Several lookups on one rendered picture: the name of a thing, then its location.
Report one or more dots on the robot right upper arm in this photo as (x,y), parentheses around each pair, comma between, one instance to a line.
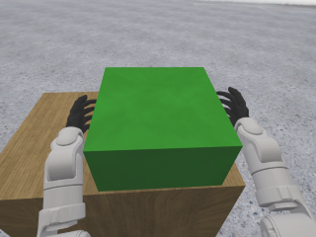
(296,224)

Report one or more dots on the carton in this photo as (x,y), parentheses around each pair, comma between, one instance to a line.
(159,128)

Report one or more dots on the right robot forearm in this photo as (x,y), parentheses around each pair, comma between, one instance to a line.
(275,189)

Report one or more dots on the left robot forearm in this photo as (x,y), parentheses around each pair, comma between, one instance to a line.
(62,183)

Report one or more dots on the robot left hand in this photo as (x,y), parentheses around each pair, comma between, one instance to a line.
(76,116)

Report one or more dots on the pedestal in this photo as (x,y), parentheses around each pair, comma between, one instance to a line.
(166,212)

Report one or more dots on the robot right hand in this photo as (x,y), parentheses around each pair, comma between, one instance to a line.
(237,105)

